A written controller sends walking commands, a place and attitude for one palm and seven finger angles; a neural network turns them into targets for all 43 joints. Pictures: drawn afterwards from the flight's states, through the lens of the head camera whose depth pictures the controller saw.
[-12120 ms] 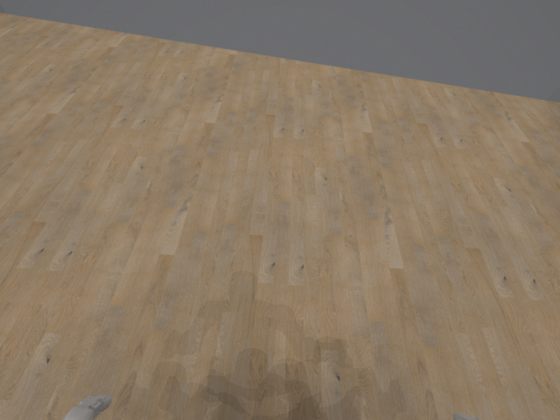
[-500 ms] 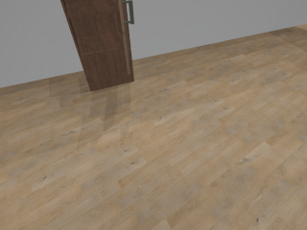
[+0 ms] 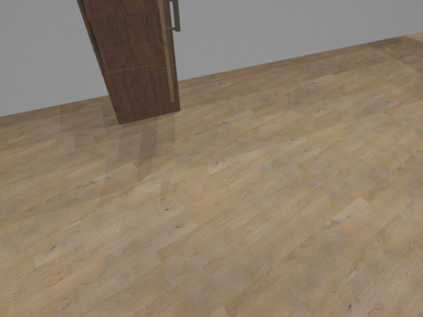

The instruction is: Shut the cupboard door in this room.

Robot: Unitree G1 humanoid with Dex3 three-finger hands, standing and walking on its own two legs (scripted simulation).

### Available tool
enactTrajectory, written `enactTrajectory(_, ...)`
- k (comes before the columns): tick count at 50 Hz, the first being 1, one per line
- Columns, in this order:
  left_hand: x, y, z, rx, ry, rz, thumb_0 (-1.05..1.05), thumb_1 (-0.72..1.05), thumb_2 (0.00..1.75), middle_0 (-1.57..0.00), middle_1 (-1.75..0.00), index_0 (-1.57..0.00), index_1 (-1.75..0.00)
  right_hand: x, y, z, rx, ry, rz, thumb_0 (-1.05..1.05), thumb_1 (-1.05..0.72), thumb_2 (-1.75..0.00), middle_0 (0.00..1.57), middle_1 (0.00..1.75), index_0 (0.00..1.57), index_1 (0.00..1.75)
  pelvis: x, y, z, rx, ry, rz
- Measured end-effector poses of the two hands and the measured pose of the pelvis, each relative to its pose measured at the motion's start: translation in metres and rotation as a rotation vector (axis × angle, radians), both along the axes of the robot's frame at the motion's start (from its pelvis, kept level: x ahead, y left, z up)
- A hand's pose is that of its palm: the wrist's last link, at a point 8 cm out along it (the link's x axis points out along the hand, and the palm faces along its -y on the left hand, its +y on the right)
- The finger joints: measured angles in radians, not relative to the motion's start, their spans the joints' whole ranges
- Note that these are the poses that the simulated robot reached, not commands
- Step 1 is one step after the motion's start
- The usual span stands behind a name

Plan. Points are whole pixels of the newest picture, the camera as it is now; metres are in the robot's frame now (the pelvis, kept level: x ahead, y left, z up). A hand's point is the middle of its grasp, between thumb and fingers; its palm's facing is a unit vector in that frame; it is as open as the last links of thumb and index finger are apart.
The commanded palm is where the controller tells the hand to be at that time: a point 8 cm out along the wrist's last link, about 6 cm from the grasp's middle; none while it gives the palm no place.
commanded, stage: look at it before walking up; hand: left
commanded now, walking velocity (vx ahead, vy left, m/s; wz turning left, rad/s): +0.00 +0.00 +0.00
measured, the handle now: (171, 14) +1.26 +0.26 +0.06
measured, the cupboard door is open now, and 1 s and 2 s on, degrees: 75 75 75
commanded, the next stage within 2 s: walk around to get in front in 0.02 s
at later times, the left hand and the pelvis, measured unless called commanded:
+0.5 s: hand out of the picture +0.05 +0.18 -0.18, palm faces -0.08 -0.96 -0.26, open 7.4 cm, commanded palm none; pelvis -0.01 -0.01 -0.02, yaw -9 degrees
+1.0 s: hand out of the picture +0.11 +0.13 -0.15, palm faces -0.27 -0.93 -0.24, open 7.4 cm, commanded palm none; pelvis +0.04 -0.05 +0.00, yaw -22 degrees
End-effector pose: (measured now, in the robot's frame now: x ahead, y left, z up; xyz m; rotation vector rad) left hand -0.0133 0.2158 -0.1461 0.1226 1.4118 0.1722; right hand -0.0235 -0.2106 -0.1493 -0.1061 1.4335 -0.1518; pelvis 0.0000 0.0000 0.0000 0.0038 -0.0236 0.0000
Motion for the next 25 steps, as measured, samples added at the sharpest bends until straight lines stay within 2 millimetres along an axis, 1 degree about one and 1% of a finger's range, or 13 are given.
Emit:
enactTrajectory(8, 0.018, 0.013, 0.003, 0.029, -0.039, -0.009, 0.00, 0.90, 0.90, -0.20, -0.30, -0.20, -0.30, 0.015, -0.013, 0.002, -0.030, -0.029, 0.015, 0.00, -0.91, -0.90, 0.20, 0.30, 0.20, 0.30, 0.004, 0.000, 0.000, 0.000, -0.011, 0.002)
enactTrajectory(13, 0.025, 0.017, 0.001, 0.037, -0.038, -0.028, 0.00, 0.90, 0.90, -0.20, -0.30, -0.19, -0.30, 0.021, -0.018, -0.001, -0.048, -0.050, -0.006, 0.00, -0.91, -0.90, 0.20, 0.30, 0.20, 0.30, 0.000, 0.000, -0.003, 0.001, -0.009, -0.030)
enactTrajectory(16, 0.029, 0.018, -0.002, 0.032, -0.023, -0.053, 0.00, 0.90, 0.90, -0.20, -0.30, -0.19, -0.30, 0.020, -0.018, -0.003, -0.051, -0.062, -0.035, 0.00, -0.91, -0.90, 0.20, 0.30, 0.20, 0.30, -0.005, 0.001, -0.006, 0.004, -0.003, -0.058)
enactTrajectory(20, 0.039, 0.020, -0.006, 0.034, -0.016, -0.093, 0.00, 0.90, 0.90, -0.20, -0.30, -0.20, -0.30, 0.012, -0.021, -0.008, -0.052, -0.071, -0.075, 0.00, -0.91, -0.90, 0.20, 0.30, 0.20, 0.30, -0.010, 0.000, -0.012, 0.019, 0.006, -0.097)
enactTrajectory(23, 0.053, 0.019, -0.005, 0.053, -0.021, -0.122, 0.00, 0.90, 0.90, -0.20, -0.30, -0.20, -0.30, 0.006, -0.027, -0.013, -0.048, -0.073, -0.109, 0.00, -0.91, -0.90, 0.20, 0.30, 0.20, 0.30, -0.010, -0.006, -0.015, 0.031, 0.002, -0.133)
enactTrajectory(25, 0.065, 0.015, -0.001, 0.069, -0.034, -0.142, 0.00, 0.90, 0.90, -0.20, -0.30, -0.20, -0.30, 0.002, -0.033, -0.017, -0.043, -0.071, -0.131, 0.00, -0.91, -0.90, 0.20, 0.30, 0.20, 0.30, -0.008, -0.011, -0.016, 0.030, 0.003, -0.152)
